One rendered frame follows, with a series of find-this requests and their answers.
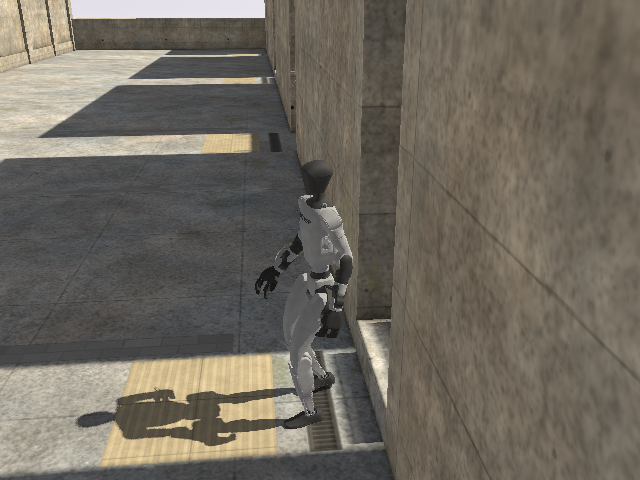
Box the robot right forearm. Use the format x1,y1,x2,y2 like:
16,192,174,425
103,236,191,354
273,233,303,273

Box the right robot thigh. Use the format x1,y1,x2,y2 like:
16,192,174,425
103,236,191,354
283,273,310,347

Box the robot thigh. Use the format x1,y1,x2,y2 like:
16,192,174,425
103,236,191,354
290,287,332,370
283,273,310,347

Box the right robot hand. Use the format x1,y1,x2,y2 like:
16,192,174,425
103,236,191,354
255,266,280,299

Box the left robot thigh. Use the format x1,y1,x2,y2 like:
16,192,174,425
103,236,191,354
290,287,332,370

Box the robot left upper arm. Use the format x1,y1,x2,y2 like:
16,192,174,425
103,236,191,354
319,209,353,267

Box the left robot hand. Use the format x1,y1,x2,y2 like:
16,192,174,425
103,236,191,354
315,310,343,338

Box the robot left forearm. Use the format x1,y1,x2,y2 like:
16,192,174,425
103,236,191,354
329,255,353,312

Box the robot right upper arm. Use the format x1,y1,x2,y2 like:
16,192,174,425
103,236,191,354
298,195,313,242

